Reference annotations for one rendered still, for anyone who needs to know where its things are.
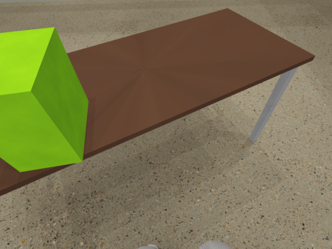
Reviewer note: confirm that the carton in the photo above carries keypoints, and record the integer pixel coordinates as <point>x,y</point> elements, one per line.
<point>43,107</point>

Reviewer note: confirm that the table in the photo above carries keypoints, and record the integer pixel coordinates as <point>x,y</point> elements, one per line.
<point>138,83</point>

